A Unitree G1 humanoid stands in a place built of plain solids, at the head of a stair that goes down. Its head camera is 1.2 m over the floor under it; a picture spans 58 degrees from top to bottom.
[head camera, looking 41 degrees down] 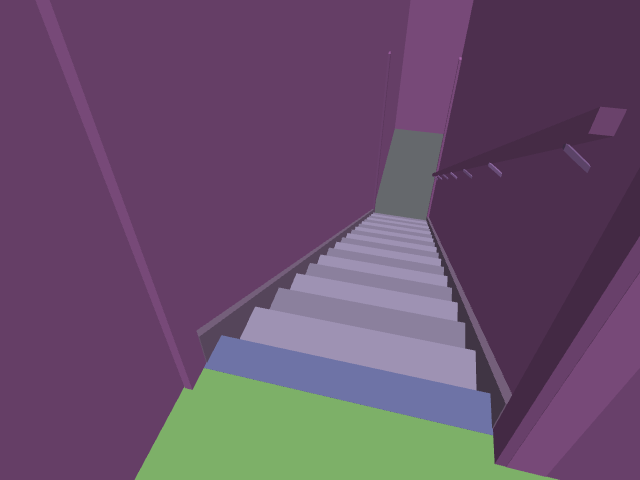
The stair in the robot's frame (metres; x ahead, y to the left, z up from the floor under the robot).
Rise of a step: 0.17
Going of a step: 0.28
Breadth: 0.87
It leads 14 degrees to the right of straight ahead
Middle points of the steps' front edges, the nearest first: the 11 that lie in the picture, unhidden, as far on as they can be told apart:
0.78 -0.09 0.00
1.05 -0.16 -0.17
1.32 -0.22 -0.34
1.58 -0.29 -0.51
1.85 -0.36 -0.69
2.12 -0.43 -0.87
2.38 -0.49 -1.04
2.65 -0.56 -1.22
2.92 -0.63 -1.39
3.18 -0.70 -1.57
3.45 -0.76 -1.74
